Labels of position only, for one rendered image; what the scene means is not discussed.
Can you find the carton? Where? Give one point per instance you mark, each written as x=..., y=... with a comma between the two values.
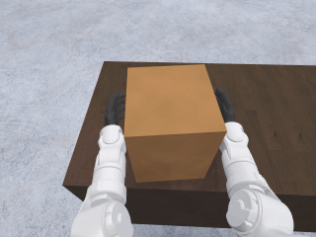
x=173, y=126

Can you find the pedestal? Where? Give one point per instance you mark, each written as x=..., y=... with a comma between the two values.
x=276, y=106

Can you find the left robot forearm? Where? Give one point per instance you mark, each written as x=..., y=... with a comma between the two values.
x=109, y=170

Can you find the right robot upper arm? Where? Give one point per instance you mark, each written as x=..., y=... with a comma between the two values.
x=252, y=214

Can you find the robot right hand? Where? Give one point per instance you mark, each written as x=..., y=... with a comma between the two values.
x=225, y=105

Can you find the left robot upper arm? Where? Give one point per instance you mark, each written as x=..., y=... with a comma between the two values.
x=108, y=219

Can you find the right robot forearm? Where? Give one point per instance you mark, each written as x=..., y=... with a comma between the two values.
x=239, y=166

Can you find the robot left hand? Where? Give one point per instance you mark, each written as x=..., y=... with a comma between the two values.
x=111, y=114

